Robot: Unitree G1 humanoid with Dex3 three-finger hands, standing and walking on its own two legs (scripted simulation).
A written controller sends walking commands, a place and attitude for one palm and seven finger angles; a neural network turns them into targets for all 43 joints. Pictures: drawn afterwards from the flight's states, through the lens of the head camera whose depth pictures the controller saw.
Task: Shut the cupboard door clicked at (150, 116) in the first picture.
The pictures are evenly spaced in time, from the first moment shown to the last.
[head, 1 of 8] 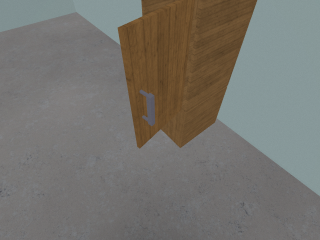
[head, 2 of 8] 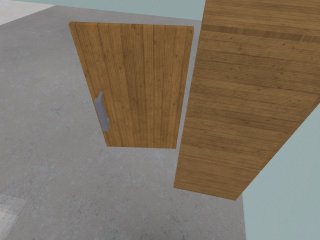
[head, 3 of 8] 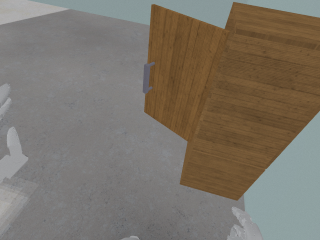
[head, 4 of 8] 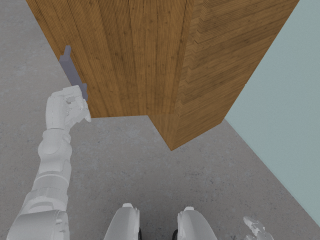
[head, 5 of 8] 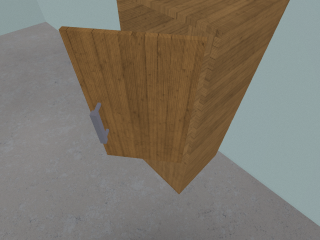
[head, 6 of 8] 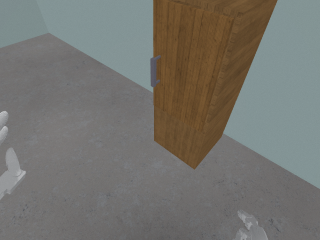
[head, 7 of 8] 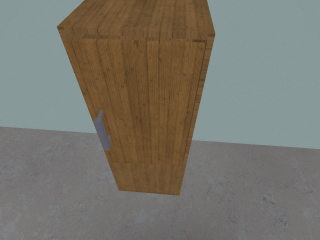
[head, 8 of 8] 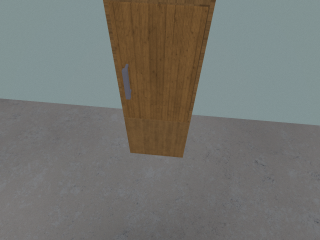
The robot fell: no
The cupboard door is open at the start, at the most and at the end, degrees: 100 100 0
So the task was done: yes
